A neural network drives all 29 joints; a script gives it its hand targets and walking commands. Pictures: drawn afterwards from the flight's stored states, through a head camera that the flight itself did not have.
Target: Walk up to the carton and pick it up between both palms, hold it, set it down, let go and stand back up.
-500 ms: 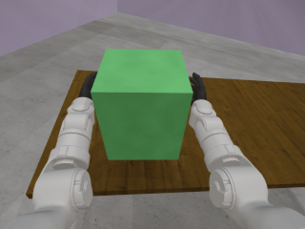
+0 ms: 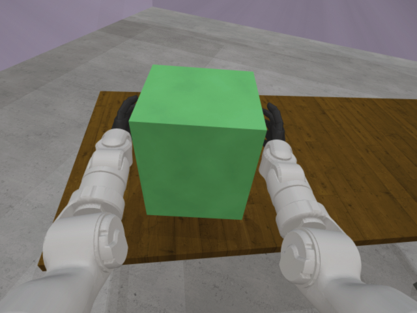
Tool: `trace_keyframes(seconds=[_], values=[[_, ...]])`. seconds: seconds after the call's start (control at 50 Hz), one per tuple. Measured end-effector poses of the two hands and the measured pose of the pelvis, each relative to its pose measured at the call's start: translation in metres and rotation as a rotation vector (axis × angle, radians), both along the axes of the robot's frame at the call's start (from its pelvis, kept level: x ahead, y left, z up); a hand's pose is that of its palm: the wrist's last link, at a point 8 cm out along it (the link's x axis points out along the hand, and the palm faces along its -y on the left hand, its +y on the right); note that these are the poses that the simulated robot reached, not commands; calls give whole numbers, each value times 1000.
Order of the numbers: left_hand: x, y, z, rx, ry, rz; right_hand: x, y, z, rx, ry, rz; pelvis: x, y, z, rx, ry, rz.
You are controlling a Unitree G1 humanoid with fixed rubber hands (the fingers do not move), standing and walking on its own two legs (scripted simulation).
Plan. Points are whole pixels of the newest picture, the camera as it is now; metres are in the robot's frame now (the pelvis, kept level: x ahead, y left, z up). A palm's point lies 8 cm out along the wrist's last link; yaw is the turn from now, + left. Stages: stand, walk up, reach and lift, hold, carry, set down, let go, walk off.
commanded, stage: set down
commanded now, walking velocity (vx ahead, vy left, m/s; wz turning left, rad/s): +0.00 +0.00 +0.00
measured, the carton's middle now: (198, 144) +0.43 +0.01 +0.12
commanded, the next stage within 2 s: none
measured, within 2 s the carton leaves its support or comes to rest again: rests again in 1.46 s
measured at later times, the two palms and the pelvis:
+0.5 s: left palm (126, 149) +0.45 +0.16 +0.09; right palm (262, 155) +0.41 -0.14 +0.11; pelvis +0.02 +0.00 +0.00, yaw +0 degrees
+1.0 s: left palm (128, 155) +0.44 +0.16 +0.08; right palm (265, 166) +0.39 -0.14 +0.10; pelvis +0.01 +0.00 +0.00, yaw -1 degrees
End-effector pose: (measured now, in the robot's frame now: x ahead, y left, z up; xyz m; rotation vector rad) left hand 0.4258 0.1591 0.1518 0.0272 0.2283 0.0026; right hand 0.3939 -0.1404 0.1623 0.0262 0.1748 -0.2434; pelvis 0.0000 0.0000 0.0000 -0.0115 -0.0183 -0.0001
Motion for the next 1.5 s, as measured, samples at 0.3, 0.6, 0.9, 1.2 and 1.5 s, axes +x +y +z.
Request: trace_keyframes(seconds=[0.3, 0.6, 0.9, 1.2, 1.5], values=[[12, 14, -41, -25, 39, -3, 11, 14, -34, -14, 38, -7, 7, 5, 0, -2, 67, 8], [21, -4, -64, 4, 46, -25, 15, -3, -57, -29, 48, -20, 19, -1, -2, -3, 131, -3], [14, -7, -65, -38, 31, -31, 2, -6, -63, -37, 28, -35, 11, -3, -3, 7, 120, -13], [1, 10, -88, -44, 60, -25, -8, 12, -79, -50, 60, -32, 0, 7, -3, -3, 131, -12], [7, 5, -89, -21, 44, -18, -2, 6, -91, -48, 54, -23, 1, 3, -3, -4, 170, -9]])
